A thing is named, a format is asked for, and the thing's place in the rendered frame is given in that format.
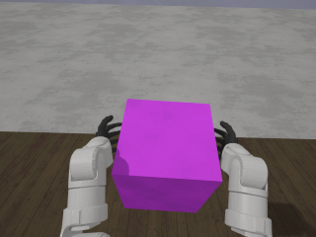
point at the carton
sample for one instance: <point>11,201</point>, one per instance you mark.
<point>167,156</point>

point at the robot right hand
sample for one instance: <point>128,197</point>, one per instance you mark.
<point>229,137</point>

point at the robot left hand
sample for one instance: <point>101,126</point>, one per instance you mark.
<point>103,130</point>

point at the robot left forearm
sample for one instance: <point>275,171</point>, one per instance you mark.
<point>86,203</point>

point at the robot right forearm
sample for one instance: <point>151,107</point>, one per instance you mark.
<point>247,212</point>

